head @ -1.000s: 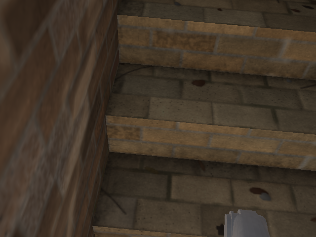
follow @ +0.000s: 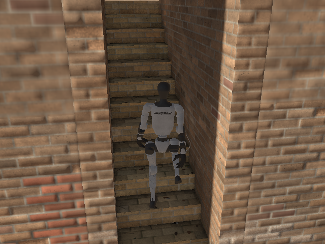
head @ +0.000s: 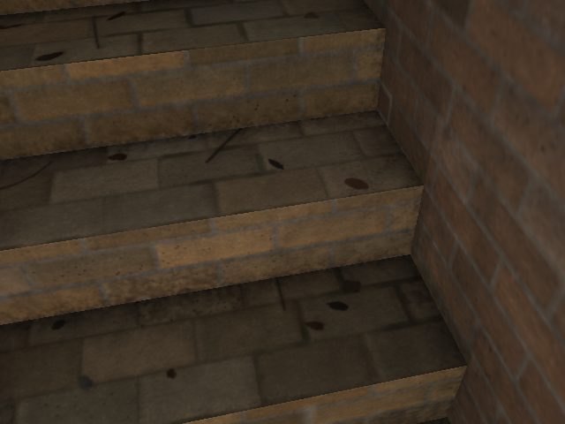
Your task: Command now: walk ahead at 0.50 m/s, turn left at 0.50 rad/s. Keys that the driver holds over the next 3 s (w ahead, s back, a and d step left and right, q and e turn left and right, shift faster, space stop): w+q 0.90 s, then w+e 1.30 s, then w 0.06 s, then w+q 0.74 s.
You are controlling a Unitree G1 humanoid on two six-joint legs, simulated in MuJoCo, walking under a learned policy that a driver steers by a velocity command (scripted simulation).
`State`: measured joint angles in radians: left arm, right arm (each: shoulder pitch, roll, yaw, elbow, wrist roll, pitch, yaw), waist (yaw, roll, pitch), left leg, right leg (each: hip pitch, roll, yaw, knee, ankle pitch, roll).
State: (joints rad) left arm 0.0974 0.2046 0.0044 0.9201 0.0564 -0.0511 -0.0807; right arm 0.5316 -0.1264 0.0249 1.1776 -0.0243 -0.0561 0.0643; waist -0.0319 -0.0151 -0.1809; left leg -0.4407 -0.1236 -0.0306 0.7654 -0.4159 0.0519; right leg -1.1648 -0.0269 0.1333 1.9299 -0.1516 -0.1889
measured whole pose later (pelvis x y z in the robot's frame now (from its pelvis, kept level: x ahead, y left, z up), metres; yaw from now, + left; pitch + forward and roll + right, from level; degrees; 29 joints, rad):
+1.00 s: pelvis +0.49 +0.07 +0.29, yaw +29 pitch +4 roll +3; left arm 0.31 0.20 0.05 0.94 0.06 -0.09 -0.16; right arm 0.17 -0.22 0.02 0.83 -0.04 -0.03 0.07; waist -0.04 0.00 -0.17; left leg -0.80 -0.10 0.20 1.26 -0.54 0.17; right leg -0.39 -0.07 0.17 1.53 0.04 -0.14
